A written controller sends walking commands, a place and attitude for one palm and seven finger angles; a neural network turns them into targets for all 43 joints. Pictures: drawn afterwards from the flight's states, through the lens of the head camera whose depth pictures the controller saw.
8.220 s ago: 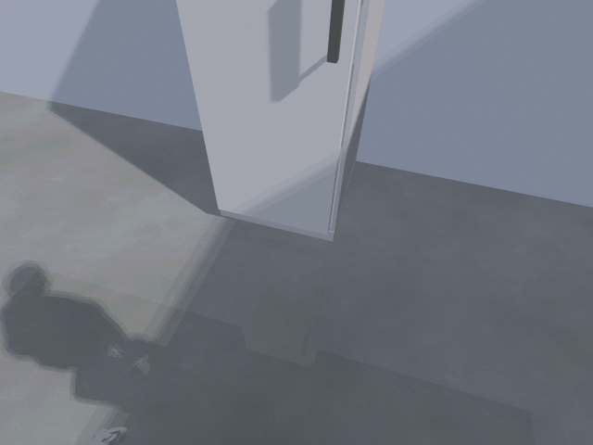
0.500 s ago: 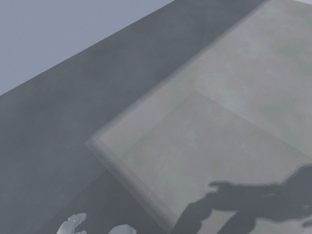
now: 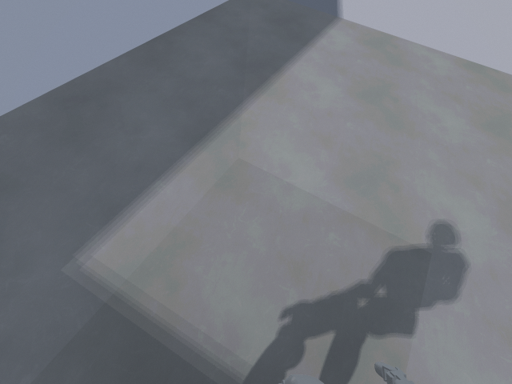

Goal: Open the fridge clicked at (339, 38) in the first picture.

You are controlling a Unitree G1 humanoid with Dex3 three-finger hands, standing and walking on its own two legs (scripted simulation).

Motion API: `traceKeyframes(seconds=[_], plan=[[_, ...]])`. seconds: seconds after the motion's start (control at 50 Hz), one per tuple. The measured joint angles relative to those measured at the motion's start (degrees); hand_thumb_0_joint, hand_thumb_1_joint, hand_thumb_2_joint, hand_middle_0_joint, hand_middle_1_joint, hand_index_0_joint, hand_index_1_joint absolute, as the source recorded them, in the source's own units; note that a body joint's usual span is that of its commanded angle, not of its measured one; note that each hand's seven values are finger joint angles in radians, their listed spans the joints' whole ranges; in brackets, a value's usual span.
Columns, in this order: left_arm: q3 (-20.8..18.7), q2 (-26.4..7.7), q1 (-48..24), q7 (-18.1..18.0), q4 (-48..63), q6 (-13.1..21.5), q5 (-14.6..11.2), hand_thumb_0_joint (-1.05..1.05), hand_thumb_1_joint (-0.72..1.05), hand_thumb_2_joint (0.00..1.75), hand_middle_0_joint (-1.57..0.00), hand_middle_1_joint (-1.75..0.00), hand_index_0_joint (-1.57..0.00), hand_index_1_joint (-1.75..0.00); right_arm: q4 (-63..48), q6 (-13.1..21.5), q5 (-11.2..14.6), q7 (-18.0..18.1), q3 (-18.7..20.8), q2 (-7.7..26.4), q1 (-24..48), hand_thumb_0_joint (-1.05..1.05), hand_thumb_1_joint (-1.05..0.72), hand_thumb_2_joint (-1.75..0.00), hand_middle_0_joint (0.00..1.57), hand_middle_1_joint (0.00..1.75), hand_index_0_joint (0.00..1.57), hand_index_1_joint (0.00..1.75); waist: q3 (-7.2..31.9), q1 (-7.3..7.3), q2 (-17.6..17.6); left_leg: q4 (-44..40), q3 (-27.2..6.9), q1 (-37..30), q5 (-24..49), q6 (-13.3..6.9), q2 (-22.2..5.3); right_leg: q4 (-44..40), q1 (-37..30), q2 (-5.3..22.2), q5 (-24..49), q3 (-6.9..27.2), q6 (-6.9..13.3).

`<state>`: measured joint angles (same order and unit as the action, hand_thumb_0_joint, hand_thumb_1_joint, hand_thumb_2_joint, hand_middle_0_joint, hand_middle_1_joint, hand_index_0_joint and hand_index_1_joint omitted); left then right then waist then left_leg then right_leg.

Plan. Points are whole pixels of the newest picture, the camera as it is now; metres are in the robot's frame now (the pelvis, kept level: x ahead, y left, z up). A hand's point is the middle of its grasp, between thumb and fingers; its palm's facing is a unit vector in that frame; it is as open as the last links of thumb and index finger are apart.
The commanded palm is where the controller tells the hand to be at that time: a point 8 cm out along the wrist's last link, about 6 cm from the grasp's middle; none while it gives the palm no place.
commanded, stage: turn to face it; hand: right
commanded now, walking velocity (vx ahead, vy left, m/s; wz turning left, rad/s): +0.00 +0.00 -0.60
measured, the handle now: out of the picture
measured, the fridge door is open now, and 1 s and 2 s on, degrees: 0 0 0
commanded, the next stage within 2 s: none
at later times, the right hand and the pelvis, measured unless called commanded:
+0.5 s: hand out of the picture -0.03 -0.29 -0.18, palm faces +0.33 +0.91 -0.24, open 7.4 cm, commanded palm none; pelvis +0.00 -0.06 +0.00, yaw -17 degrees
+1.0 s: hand out of the picture +0.03 -0.25 -0.13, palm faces +0.51 +0.81 -0.30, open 7.4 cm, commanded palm none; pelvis +0.01 +0.00 +0.00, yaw -34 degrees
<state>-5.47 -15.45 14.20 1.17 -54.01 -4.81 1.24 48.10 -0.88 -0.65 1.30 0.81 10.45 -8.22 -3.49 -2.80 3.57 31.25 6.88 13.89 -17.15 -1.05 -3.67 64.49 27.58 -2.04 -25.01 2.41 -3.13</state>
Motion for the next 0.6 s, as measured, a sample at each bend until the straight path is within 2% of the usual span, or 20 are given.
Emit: traceKeyframes(seconds=[0.08,0.2,0.28,0.32,0.34,0.36,0.4,0.46,0.52,0.6], plan=[[0.0,-0.4,0.0,0.5,-0.4,-0.4,0.1,0.0,0.91,0.9,-0.2,-0.3,-0.19,-0.3,1.0,0.0,-0.1,0.1,-0.1,-0.4,-1.9,0.01,-0.91,-0.9,0.21,0.3,0.2,0.3,-0.2,0.14,-0.5,-2.5,3.1,-2.2,0.8,0.2,-1.4,3.5,1.3,3.0,3.9,-1.5,-1.4],[0.5,-0.1,-2.1,0.7,-0.8,-0.9,-0.1,0.0,0.91,0.9,-0.2,-0.3,-0.19,-0.3,2.5,-0.1,-0.6,0.0,0.2,0.3,-4.6,0.01,-0.91,-0.9,0.21,0.3,0.2,0.3,-1.4,1.82,-2.2,-2.4,7.1,-3.2,0.2,1.1,-3.6,-6.7,-1.7,5.3,2.0,-3.6,-2.1],[1.2,0.5,-4.6,0.7,0.2,-0.1,-0.4,0.0,0.91,0.9,-0.2,-0.3,-0.19,-0.3,3.7,-0.7,-0.9,-0.1,1.1,1.9,-6.1,0.01,-0.91,-0.9,0.21,0.3,0.2,0.3,-2.1,3.33,-3.9,0.4,9.5,-2.4,-1.4,2.5,-5.5,-17.5,-5.6,5.3,1.1,-6.5,-1.2],[1.5,0.7,-5.4,0.8,1.3,0.7,-0.5,0.0,0.91,0.9,-0.2,-0.3,-0.19,-0.3,4.2,-1.0,-0.7,-0.2,1.6,3.1,-6.8,0.01,-0.9,-0.9,0.21,0.3,0.2,0.3,-2.1,3.85,-4.7,3.5,10.6,-1.4,-3.0,3.7,-6.8,-25.1,-8.7,4.7,4.6,-7.8,-0.5],[1.6,0.8,-5.8,0.8,1.8,1.3,-0.4,0.0,0.91,0.9,-0.2,-0.3,-0.19,-0.3,4.4,-1.3,-0.5,-0.3,2.0,3.8,-7.3,0.01,-0.9,-0.9,0.21,0.3,0.2,0.3,-1.9,4.0,-5.5,6.2,10.7,-0.2,-4.2,4.3,-7.8,-28.1,-9.9,4.0,6.3,-8.1,1.5],[1.6,1.2,-6.3,0.7,2.2,1.9,-0.4,0.0,0.91,0.9,-0.2,-0.3,-0.19,-0.3,4.9,-1.9,-0.2,-0.3,2.4,4.6,-7.2,0.01,-0.91,-0.9,0.21,0.3,0.2,0.3,-2.1,4.17,-6.6,10.9,8.5,1.8,-8.4,5.2,-8.3,-27.4,-9.3,3.1,6.0,-8.2,3.6],[2.1,1.8,-7.0,0.5,2.8,2.9,-0.5,0.0,0.91,0.9,-0.2,-0.3,-0.19,-0.3,5.7,-3.3,-0.2,-0.1,2.9,5.6,-6.8,0.01,-0.91,-0.9,0.2,0.3,0.2,0.3,-2.2,4.59,-7.3,21.8,3.0,6.5,-14.4,5.9,-6.3,-26.5,-8.9,2.6,5.2,-7.7,5.8],[2.7,2.5,-6.8,-0.5,3.5,3.5,-0.4,0.0,0.91,0.9,-0.2,-0.3,-0.2,-0.3,6.4,-3.8,-0.2,-0.1,3.3,6.1,-5.6,0.01,-0.91,-0.9,0.2,0.3,0.2,0.3,-1.8,4.16,-6.7,32.5,-1.2,11.5,-12.0,6.7,-3.8,-29.9,-10.4,2.2,7.1,-6.1,6.4],[3.1,2.8,-6.0,-1.0,3.3,3.6,-0.5,0.0,0.91,0.9,-0.2,-0.3,-0.2,-0.3,5.6,-3.2,-0.2,-0.5,3.2,6.0,-4.0,0.01,-0.91,-0.9,0.2,0.3,0.2,0.3,-1.5,3.77,-6.0,35.7,-3.6,14.3,-7.2,7.4,-2.8,-34.3,-12.5,1.3,9.7,-4.2,6.9],[3.4,3.4,-4.5,-1.0,2.7,3.4,-0.5,0.0,0.91,0.9,-0.2,-0.3,-0.2,-0.3,4.1,-2.7,-0.2,-0.5,3.0,5.6,-2.0,0.01,-0.91,-0.9,0.2,0.3,0.2,0.3,-0.7,3.23,-5.5,34.6,-5.8,15.4,-3.2,8.1,-2.4,-37.9,-14.1,0.0,12.0,-2.0,7.3]])
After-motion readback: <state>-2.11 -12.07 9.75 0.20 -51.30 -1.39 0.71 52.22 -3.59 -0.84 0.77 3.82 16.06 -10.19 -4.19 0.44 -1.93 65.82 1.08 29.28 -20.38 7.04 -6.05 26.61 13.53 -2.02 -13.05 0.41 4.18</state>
